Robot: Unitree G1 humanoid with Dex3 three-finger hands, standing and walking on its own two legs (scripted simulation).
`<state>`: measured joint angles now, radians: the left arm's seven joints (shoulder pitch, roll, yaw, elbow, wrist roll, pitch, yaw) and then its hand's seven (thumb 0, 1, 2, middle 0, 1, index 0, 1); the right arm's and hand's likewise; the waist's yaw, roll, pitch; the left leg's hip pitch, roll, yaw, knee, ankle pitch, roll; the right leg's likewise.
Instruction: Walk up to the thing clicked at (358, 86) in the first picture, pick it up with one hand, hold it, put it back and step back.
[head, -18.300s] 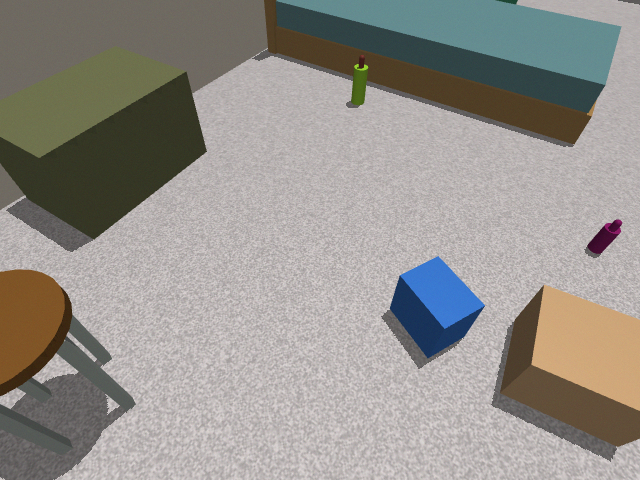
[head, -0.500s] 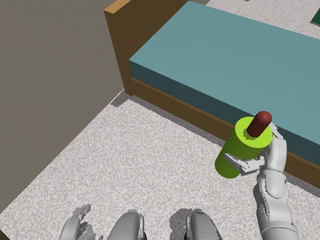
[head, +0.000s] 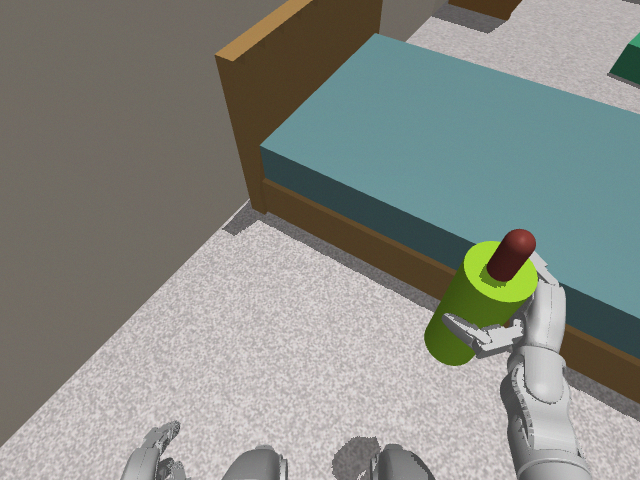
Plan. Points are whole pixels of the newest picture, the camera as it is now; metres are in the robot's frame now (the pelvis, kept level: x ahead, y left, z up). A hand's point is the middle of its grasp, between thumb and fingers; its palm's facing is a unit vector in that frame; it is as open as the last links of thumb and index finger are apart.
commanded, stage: lift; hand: right
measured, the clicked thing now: (478, 300) +0.32 -0.18 +0.02
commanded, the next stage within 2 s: hold in 0.04 s
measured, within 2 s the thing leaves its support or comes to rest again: neither
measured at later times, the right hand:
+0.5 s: hand (491, 297) +0.32 -0.18 +0.04, palm faces +0.30 +0.95 -0.02, open 10.9 cm
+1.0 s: hand (496, 297) +0.31 -0.18 +0.05, palm faces +0.30 +0.95 -0.02, open 10.9 cm
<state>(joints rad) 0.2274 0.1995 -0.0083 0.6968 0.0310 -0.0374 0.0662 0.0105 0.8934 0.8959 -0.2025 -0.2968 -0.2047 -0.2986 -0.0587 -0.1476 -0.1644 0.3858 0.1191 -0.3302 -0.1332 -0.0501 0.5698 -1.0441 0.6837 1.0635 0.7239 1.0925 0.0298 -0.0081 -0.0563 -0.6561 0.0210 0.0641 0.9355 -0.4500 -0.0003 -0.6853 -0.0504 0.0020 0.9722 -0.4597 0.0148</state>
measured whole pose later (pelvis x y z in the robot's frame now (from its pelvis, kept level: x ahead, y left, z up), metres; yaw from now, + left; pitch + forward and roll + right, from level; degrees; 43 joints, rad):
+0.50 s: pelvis +0.00 +0.00 +0.01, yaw +0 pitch +6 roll +1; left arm 0.22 0.19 -0.01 0.70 0.03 -0.03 0.06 0.01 0.90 0.90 -0.20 -0.30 -0.20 -0.30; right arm -0.05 -0.13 -0.15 0.38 0.11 -0.33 -0.15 -0.05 0.57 -1.04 0.69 1.06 0.73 1.09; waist 0.03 -0.01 -0.03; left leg -0.55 0.02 0.06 0.85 -0.41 0.00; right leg -0.58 -0.05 -0.01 0.88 -0.42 0.01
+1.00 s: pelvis -0.01 +0.00 +0.02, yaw +0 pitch +4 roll +1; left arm 0.22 0.18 -0.01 0.71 0.03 -0.05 0.05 0.01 0.90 0.90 -0.20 -0.30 -0.20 -0.30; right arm -0.08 -0.13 -0.15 0.41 0.10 -0.33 -0.15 -0.05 0.57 -1.04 0.69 1.06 0.73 1.09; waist 0.02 -0.01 -0.01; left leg -0.50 0.02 0.06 0.80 -0.38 -0.01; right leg -0.53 -0.04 -0.01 0.84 -0.39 0.01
